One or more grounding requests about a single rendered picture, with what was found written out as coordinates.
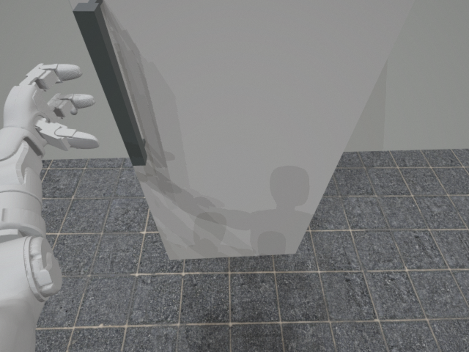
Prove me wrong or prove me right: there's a handle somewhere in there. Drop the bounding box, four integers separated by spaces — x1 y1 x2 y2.
73 0 147 166

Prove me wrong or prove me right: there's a robot left upper arm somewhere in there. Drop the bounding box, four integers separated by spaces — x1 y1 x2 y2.
0 236 62 352

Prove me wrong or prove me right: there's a left robot forearm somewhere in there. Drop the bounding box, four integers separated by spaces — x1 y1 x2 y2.
0 127 46 243

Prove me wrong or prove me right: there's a left robot hand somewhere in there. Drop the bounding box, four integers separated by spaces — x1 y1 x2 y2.
3 63 100 151

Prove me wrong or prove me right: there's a fridge door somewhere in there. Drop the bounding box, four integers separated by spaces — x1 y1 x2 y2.
70 0 415 260

